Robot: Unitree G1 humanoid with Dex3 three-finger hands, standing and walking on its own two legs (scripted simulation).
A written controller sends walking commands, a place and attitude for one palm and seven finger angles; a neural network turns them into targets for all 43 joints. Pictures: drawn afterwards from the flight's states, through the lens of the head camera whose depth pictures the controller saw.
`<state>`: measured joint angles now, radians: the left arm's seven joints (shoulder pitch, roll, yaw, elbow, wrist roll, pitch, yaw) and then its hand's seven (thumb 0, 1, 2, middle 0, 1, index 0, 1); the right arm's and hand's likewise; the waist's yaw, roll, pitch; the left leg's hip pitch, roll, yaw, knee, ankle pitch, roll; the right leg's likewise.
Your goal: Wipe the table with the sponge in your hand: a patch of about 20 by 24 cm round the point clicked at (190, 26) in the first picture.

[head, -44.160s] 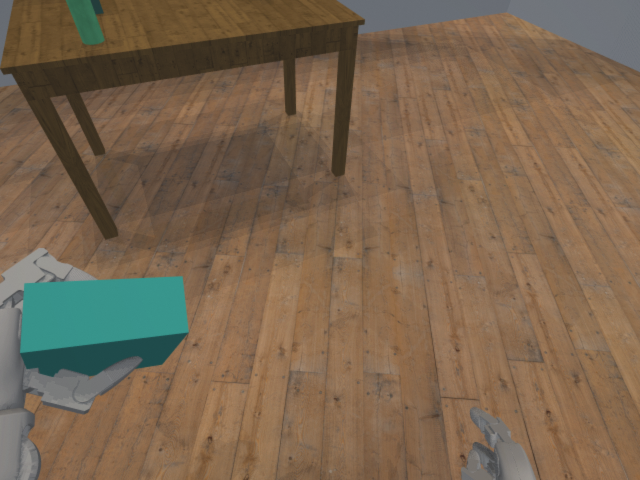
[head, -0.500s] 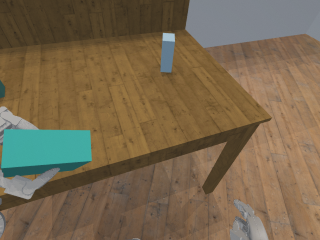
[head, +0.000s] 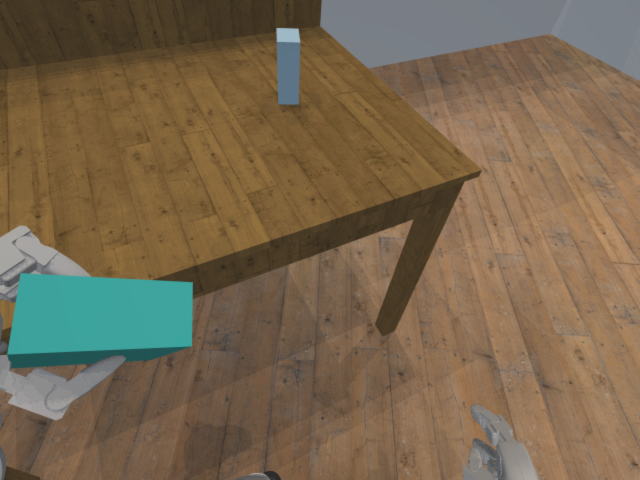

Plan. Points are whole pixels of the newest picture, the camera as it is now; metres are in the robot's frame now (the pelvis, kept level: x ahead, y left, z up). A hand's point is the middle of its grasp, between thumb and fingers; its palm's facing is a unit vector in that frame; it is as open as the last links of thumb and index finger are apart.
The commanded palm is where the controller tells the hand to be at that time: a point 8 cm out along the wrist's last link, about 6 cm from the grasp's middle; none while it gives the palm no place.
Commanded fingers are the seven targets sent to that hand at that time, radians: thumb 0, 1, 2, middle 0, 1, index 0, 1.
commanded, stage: stop stepping back and stand still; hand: left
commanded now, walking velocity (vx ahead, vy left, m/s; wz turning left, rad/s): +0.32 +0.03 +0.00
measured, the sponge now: (124, 325) +0.23 +0.20 +0.15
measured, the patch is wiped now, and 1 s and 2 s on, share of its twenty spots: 1.00 1.00 1.00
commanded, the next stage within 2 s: stand and wait in 1.12 s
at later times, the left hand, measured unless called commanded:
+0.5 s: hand out of the picture +0.04 +0.24 +0.18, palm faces +0.50 -0.76 -0.41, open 9.8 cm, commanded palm -0.01 +0.27 +0.20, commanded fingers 0.00 0.10 1.30 -1.20 -1.60 -1.20 -1.60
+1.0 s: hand out of the picture -0.02 +0.20 +0.18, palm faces +0.45 -0.80 -0.40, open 9.8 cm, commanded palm -0.08 +0.24 +0.20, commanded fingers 0.00 0.10 1.30 -1.20 -1.60 -1.20 -1.60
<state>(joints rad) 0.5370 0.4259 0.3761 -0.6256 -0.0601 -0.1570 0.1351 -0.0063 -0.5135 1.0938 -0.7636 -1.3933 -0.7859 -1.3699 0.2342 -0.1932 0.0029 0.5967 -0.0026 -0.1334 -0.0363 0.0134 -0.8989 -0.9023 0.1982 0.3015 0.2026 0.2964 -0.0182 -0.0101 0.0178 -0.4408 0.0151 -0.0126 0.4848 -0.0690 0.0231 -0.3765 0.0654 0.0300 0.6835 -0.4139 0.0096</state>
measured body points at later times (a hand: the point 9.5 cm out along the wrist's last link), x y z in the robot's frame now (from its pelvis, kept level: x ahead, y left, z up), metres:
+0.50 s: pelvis -0.13 -0.03 -0.02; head -0.18 -0.04 +0.43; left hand +0.01 +0.28 +0.20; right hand +0.03 -0.25 -0.10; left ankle -0.18 +0.15 -0.73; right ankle -0.04 -0.10 -0.73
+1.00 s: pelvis -0.21 -0.05 -0.01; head -0.22 -0.06 +0.44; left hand -0.05 +0.24 +0.20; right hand -0.06 -0.27 -0.11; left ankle -0.19 +0.07 -0.71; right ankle -0.19 -0.17 -0.74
